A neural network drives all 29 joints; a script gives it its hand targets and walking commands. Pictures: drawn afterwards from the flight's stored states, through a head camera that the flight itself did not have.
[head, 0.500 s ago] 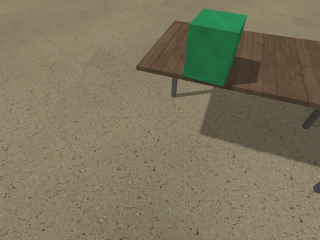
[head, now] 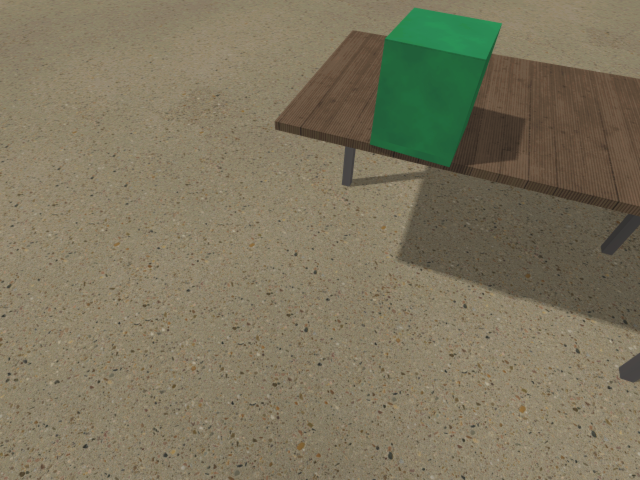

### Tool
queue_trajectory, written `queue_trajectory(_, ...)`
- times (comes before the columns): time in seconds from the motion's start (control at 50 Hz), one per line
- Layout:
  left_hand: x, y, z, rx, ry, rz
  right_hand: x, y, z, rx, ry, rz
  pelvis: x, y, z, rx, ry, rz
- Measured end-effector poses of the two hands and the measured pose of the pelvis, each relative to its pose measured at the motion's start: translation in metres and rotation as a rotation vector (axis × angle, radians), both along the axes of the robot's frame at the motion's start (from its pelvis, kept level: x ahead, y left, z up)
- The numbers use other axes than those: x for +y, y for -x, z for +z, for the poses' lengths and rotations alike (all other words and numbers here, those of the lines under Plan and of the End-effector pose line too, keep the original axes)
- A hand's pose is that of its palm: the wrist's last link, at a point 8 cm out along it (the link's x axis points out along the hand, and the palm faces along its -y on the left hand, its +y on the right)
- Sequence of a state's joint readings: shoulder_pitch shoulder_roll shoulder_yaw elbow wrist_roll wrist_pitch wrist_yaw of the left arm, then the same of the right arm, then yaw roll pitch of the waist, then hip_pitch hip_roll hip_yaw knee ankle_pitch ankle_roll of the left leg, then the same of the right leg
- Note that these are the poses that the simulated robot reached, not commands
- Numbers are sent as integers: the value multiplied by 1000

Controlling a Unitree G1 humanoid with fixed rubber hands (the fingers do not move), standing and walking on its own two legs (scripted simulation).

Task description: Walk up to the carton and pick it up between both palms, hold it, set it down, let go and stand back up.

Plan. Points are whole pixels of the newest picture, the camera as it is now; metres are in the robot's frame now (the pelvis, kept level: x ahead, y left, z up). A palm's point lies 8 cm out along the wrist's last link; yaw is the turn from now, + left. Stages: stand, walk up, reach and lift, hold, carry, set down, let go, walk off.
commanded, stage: stand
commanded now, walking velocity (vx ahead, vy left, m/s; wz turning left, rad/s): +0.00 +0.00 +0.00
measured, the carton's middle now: (431, 87) +0.94 -0.26 +0.04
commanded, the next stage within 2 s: walk up in 0.84 s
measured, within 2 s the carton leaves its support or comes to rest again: neither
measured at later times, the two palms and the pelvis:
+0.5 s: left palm out of the picture -0.03 +0.20 -0.15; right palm out of the picture -0.03 -0.20 -0.15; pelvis +0.00 +0.00 +0.00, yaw +0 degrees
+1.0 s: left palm out of the picture -0.04 +0.20 -0.15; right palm out of the picture -0.02 -0.20 -0.15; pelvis +0.00 +0.00 +0.00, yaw -1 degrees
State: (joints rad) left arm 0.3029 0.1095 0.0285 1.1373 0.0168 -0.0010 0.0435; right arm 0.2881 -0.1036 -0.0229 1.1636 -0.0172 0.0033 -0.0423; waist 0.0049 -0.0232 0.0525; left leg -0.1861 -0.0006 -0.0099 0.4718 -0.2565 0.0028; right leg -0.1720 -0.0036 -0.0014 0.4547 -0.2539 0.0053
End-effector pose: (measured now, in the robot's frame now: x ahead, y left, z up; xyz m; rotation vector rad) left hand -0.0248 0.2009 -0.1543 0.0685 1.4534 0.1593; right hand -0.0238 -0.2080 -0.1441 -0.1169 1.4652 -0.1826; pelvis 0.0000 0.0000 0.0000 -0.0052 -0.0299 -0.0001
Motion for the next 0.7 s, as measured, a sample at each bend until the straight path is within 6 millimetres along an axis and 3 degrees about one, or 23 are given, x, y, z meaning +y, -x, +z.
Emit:
queue_trajectory(0.24,4,0,4,-10,-17,-4,9,-11,-6,-47,-26,6,4,2,0,-5,-4,-1)
queue_trajectory(0.7,-1,16,2,33,15,-7,12,13,-2,13,-26,-8,5,3,1,6,-3,-1)
